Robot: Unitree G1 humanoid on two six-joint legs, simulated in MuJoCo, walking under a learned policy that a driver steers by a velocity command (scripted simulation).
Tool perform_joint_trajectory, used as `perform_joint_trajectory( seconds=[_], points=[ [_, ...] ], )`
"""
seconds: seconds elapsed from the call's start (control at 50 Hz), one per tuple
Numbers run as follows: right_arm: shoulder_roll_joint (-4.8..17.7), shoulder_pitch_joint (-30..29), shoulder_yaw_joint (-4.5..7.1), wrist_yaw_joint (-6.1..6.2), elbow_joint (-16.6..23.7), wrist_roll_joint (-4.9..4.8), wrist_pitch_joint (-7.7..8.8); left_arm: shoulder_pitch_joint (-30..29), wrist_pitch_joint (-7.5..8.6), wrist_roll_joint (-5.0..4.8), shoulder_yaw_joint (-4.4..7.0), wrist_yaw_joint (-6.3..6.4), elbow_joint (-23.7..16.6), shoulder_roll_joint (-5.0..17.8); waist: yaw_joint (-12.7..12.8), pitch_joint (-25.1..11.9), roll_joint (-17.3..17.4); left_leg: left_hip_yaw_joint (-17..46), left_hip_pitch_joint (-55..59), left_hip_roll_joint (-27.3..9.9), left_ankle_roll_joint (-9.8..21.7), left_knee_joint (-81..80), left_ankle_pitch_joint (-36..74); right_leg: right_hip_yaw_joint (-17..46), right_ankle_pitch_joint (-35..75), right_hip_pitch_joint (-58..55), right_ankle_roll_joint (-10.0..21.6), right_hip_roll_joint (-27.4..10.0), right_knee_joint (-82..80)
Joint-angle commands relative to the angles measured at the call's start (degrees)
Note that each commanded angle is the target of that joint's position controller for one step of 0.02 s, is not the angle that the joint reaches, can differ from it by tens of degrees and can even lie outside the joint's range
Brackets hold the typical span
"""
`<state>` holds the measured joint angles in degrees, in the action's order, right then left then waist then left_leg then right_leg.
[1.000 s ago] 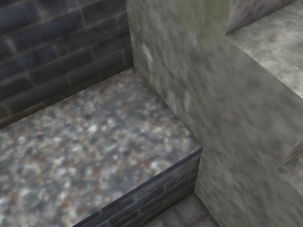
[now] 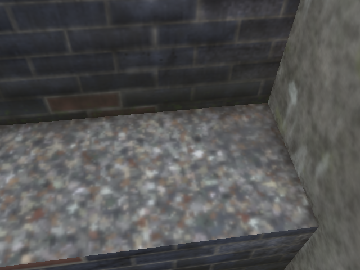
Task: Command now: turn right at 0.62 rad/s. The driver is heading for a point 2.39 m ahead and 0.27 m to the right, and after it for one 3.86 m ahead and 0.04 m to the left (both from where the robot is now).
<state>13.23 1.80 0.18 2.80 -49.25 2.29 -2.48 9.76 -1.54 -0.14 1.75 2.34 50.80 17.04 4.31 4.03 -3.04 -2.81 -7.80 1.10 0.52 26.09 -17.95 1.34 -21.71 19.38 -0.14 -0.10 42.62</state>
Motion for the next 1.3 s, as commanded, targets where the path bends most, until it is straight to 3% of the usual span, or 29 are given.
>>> perform_joint_trajectory(
  seconds=[0.02, 0.12, 0.14, 0.16, 0.18, 0.2, 0.24, 0.28, 0.3, 0.38, 0.5, 0.56, 0.58, 0.6, 0.62, 0.64, 0.7, 0.8, 0.88, 0.92, 0.94, 0.96, 0.98, 1.0, 1.02, 1.04, 1.12, 1.24, 1.3],
  points=[
    [11.3, -1.5, 2.62, 0.83, 3.1, -0.06, -0.25, -4.6, 0.22, 0.75, 1.27, 0.06, -5.5, 4.4, -1.9, -2.9, 11.2, 6.0, 0.9, -17.3, 8.4, -5.1, 27.9, -1.8, -7.0, 4.2, -1.1, -2.1, 8.1],
    [13.1, -0.9, 3.51, -0.22, 3.1, -0.10, -0.32, -1.7, 1.05, 1.32, 0.75, -1.57, -6.0, 2.8, -0.3, -4.1, 9.6, 0.9, 0.0, -15.5, 5.3, 3.9, 27.1, -6.7, 3.0, -3.6, 0.9, 0.3, -9.3],
    [12.9, -1.0, 3.83, -0.68, 3.0, 0.13, -0.37, 1.3, 1.62, 2.18, 1.37, -1.73, -5.1, 4.9, 1.1, -5.4, 3.6, -2.1, -4.5, -12.9, 1.8, 13.7, 18.6, -0.3, 12.2, -8.9, 2.5, -1.6, -15.7],
    [11.0, -2.4, 3.29, -1.43, 6.8, 0.11, -0.59, 4.3, 2.31, 2.69, 3.58, -1.40, -5.3, 13.9, 1.2, -5.9, -12.9, -5.6, -21.1, -3.7, -3.1, 28.9, -5.9, 24.0, 34.5, -17.1, 7.9, -15.0, -20.9],
    [9.5, -5.7, 2.55, -1.87, 8.0, -0.08, -1.36, 8.3, 2.75, 2.12, 4.69, -1.09, -3.5, 15.7, 2.4, -9.4, -12.2, 3.4, -26.9, 2.0, -3.1, 39.5, -19.9, 36.4, 42.7, -19.3, 14.8, -19.6, -23.3],
    [9.1, -3.0, 2.30, -2.35, 6.9, -0.47, -1.03, 6.2, 2.67, 1.71, 5.09, -0.90, -3.5, 14.9, 0.4, -7.6, -6.5, 7.6, -28.8, 0.3, -2.7, 44.1, -17.2, 32.1, 34.3, -18.2, 15.9, -18.3, -22.9],
    [9.7, -4.7, 2.28, -2.25, 6.2, -0.46, 0.21, -0.8, 1.59, 1.76, 4.60, 0.37, -5.2, 11.3, -2.3, -3.0, -1.0, 9.1, -29.2, -2.4, -2.3, 40.5, -7.6, 25.4, 25.7, -12.9, 12.5, -12.7, -23.1],
    [10.9, -2.1, 2.21, -2.03, 4.9, 1.26, 0.03, -1.1, 0.72, 1.24, 4.09, 0.10, -6.1, 9.1, -2.3, -5.3, 1.1, 7.8, -25.9, -1.3, -2.8, 39.8, -2.9, 21.4, 32.9, -12.6, 11.6, -10.1, -21.0],
    [10.3, -1.7, 1.87, -1.40, 4.7, 0.61, -0.30, 1.1, 0.62, 0.26, 3.37, 0.17, -5.2, 8.1, -1.9, -6.2, 0.7, 8.5, -26.1, -1.1, -2.4, 37.9, -1.7, 20.9, 34.3, -14.0, 11.6, -9.6, -19.9],
    [9.7, -0.5, 0.85, -0.71, 3.9, -0.41, 0.13, 3.0, 0.78, 0.61, 3.54, -0.29, -4.1, 9.2, -1.2, -10.3, -0.9, 5.9, -23.9, -1.1, -2.1, 32.6, -1.3, 20.4, 38.2, -15.2, 12.5, -10.5, -18.5],
    [6.3, 1.4, -0.10, -1.08, 0.4, -1.42, 0.46, -0.4, 2.30, 1.74, -0.19, 0.21, -1.3, 2.1, -1.2, -8.6, -5.1, 1.9, -6.7, -1.4, -2.0, 16.2, -0.7, 13.1, 22.0, -5.0, 8.6, -7.2, -22.7],
    [7.2, 4.0, 0.55, -1.02, -0.3, -0.67, 1.91, -0.8, 2.95, 0.54, 0.01, 1.16, -0.2, 5.4, -3.9, -5.1, -3.8, 1.5, -0.2, 0.1, -0.5, -1.8, 8.3, 12.3, 17.8, -4.4, 5.6, -6.7, -19.8],
    [9.7, 5.3, 1.06, -1.12, -0.4, 0.15, 2.98, 0.3, 3.49, 0.86, 0.25, 1.40, 0.3, 5.7, -4.1, -4.2, -0.1, 7.9, 0.9, -4.1, 0.6, -4.2, 11.4, 11.9, 18.9, -3.7, 4.5, -5.4, -15.2],
    [14.8, 8.3, 2.41, -1.31, -1.0, -0.33, 3.37, 3.3, 3.97, 1.44, 0.40, 1.32, -1.1, 4.3, -1.6, -6.3, 9.2, 18.3, 2.7, -12.4, 3.8, -2.6, 33.3, 5.0, 8.1, -1.9, 1.6, 1.1, -7.5],
    [16.0, 8.3, 3.21, -1.91, -1.7, -0.69, 3.13, 0.9, 3.37, 0.98, 0.64, 1.70, -1.7, 4.5, -3.1, -5.9, 14.2, 27.1, 0.3, -17.9, 9.8, -5.0, 39.4, -0.3, -0.7, 0.7, 0.1, 4.0, -2.3],
    [14.8, 11.5, 3.41, -2.23, -2.2, -1.05, 3.45, -2.4, 2.72, 1.05, 1.56, 1.81, -2.4, 6.1, -5.1, -4.8, 13.1, 31.0, 1.9, -18.8, 11.8, -6.5, 41.7, -0.1, -9.2, 4.4, -0.6, 4.9, 5.8],
    [12.1, 11.5, 3.63, -0.91, -1.5, -0.94, 2.79, -4.7, 2.23, -0.10, 1.06, 1.25, -3.3, 1.9, -3.8, -4.7, 10.8, 25.7, 2.0, -13.2, 12.4, -4.2, 42.3, 2.8, -7.5, 7.7, -1.3, 3.7, 15.9],
    [12.0, 12.5, 4.97, -0.65, 1.1, -0.58, 0.57, -9.9, 1.12, 0.57, 0.19, 2.14, -5.2, 0.1, -4.6, -8.1, 10.7, 28.5, 4.2, -9.4, 11.8, -1.8, 35.9, 2.5, -4.6, 9.0, -1.8, 4.5, 7.0],
    [13.7, 10.0, 6.11, -2.33, 3.7, 0.83, 0.90, -10.9, 0.37, 0.33, 0.04, 2.13, -5.9, 1.0, -4.4, -10.5, 12.4, 32.4, 0.1, -7.6, 8.2, -3.0, 31.5, 1.0, -3.8, -0.1, -0.5, 5.8, -2.7],
    [13.7, 7.6, 6.48, -2.65, 5.1, -0.01, 0.46, -8.2, 0.65, -0.78, 0.53, 2.67, -5.7, 2.6, -3.2, -10.3, 13.3, 34.9, -3.7, -6.2, 5.8, -4.5, 26.4, 1.1, 0.0, -6.5, 0.2, 6.1, -9.7],
    [13.1, 4.5, 6.45, -2.19, 6.2, -0.31, -0.40, -5.8, 0.88, -0.16, 0.19, 2.94, -5.0, 3.0, -1.9, -9.8, 11.5, 34.8, -7.3, -4.6, 3.8, -3.5, 19.1, 1.7, 3.9, -11.3, 0.4, 5.1, -17.0],
    [11.7, 3.8, 5.91, -2.08, 6.3, -1.21, -0.86, -3.2, 1.13, 0.32, 0.74, 3.08, -4.8, 4.6, -0.5, -9.6, 9.3, 30.8, -15.6, -0.9, 0.7, 0.2, 6.7, 4.2, 9.8, -20.5, 2.0, -0.3, -25.7],
    [7.1, 8.7, 4.90, -1.71, 5.5, -2.18, -0.95, -5.1, 0.86, 1.52, 1.63, 3.45, -5.6, 9.4, -3.8, -9.6, -3.8, 20.2, -24.5, 6.1, -2.0, 15.6, -7.6, 17.8, 11.1, -27.0, 5.7, -15.5, -30.4],
    [12.5, 7.8, 5.93, -1.53, 7.6, -0.68, -0.58, -8.0, 0.10, 2.85, 2.37, 3.83, -7.6, 13.0, -3.1, -9.7, -8.2, 9.5, -25.7, 8.1, -3.9, 31.7, -13.6, 25.8, 16.2, -16.1, 13.1, -26.1, -31.5],
    [15.7, 6.8, 6.74, -1.92, 7.3, 0.34, -0.37, -8.6, -0.17, 2.16, 1.27, 3.37, -6.9, 8.0, -4.8, -8.9, -3.8, 9.6, -21.7, 3.2, -5.0, 41.4, -11.9, 21.7, 25.8, -12.3, 14.8, -23.8, -28.3],
    [13.7, 7.6, 6.38, -2.69, 6.1, 1.15, -0.64, -10.5, 0.22, 1.36, 0.25, 2.99, -7.0, 4.9, -6.3, -6.8, -1.1, 9.5, -20.8, 3.4, -4.8, 45.9, -9.2, 15.1, 31.0, -9.8, 13.9, -19.8, -26.6],
    [10.3, 5.4, 4.88, -4.02, 5.8, 0.12, -1.89, -8.0, 0.45, 2.34, -0.19, 1.47, -6.5, 5.8, -6.1, -5.3, -3.1, 7.0, -20.4, 3.8, -6.7, 41.0, -6.1, 2.8, 51.2, -13.5, 11.0, -11.3, -19.9],
    [7.1, 0.4, 2.41, -3.70, 6.4, -1.54, -1.37, -3.3, 0.42, 2.65, 0.47, -0.13, -3.7, 7.7, -2.7, -7.3, -9.4, 2.7, -10.2, 4.0, -2.8, 11.0, -8.9, 3.8, 40.4, -17.3, 10.1, -11.7, -20.4],
    [5.9, 4.1, 1.72, -2.32, 3.3, -0.83, -0.20, -2.7, 0.74, 1.05, 0.43, -0.30, -2.8, 6.5, -5.0, -9.7, -6.0, 1.5, 3.3, 1.9, -0.4, -12.1, 9.8, 3.9, 31.2, -13.2, 6.1, -10.4, -18.2]
  ],
)
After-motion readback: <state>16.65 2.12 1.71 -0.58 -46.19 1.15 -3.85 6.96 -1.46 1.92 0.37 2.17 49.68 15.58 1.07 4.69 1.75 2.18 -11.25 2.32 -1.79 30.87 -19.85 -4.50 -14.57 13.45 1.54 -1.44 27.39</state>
